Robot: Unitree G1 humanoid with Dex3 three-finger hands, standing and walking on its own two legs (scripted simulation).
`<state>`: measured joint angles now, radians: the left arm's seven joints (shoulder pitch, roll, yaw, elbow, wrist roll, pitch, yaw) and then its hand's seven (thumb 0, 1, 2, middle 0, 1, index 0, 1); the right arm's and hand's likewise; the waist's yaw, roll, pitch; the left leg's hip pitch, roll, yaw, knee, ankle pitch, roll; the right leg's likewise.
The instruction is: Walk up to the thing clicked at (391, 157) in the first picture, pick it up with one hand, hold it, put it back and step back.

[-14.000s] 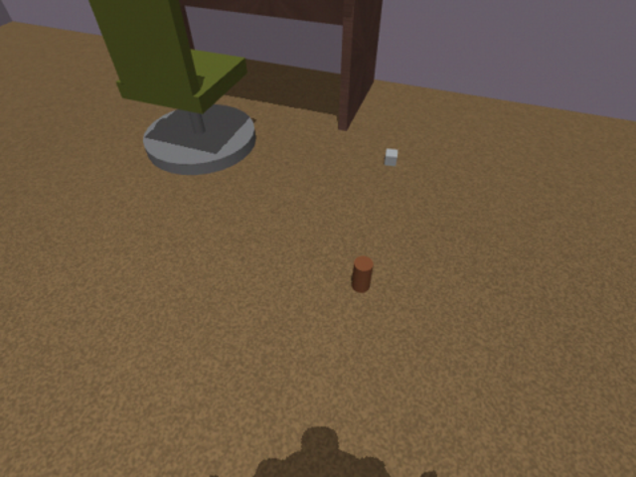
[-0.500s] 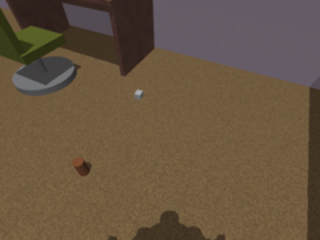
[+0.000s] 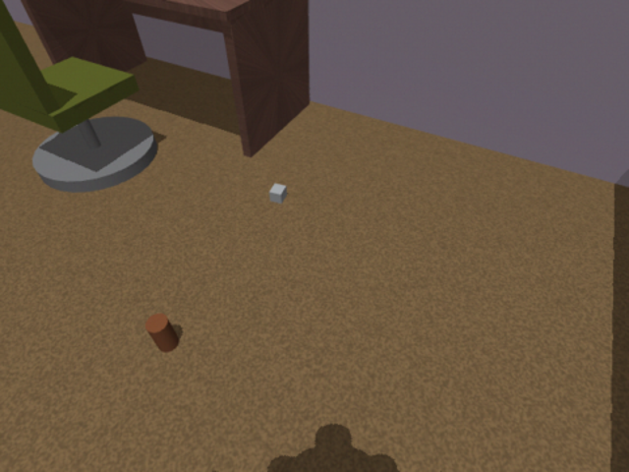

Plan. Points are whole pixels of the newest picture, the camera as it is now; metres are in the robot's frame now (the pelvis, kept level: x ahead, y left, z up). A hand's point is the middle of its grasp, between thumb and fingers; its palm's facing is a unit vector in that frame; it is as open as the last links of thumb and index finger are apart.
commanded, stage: walk up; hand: left
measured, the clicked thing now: (278, 193) +1.47 +0.19 -0.75
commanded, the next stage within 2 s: none
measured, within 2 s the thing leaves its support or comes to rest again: neither
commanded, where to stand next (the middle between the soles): +1.09 -0.04 m, yaw -2 degrees
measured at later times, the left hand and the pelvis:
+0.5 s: hand (102, 429) +0.23 +0.35 -0.16, palm faces -0.08 -0.95 -0.31, open 7.4 cm; pelvis +0.16 +0.07 +0.00, yaw -3 degrees
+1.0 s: hand (201, 264) +0.53 +0.25 -0.13, palm faces -0.08 -0.93 -0.36, open 7.4 cm; pelvis +0.42 +0.00 -0.01, yaw -4 degrees
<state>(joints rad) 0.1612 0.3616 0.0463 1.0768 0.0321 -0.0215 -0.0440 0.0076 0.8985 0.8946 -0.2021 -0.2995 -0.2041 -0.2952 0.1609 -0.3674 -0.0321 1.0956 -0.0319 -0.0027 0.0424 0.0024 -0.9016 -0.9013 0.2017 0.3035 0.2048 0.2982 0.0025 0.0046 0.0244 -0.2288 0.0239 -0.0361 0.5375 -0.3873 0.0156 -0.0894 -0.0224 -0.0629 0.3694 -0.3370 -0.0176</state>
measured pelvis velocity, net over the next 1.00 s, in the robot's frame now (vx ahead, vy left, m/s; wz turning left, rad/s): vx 0.42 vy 0.00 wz -0.08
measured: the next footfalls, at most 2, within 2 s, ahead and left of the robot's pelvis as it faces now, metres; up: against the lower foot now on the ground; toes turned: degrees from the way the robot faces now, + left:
left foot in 0.20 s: +0.18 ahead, +0.17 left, +0.00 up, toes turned +4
right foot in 0.72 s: +0.44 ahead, -0.10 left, +0.00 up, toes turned -8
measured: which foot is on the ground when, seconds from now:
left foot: up 0.00-0.18, down 0.20-0.76, up 0.78-1.00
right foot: down 0.00-0.22, up 0.24-0.70, down 0.72-1.00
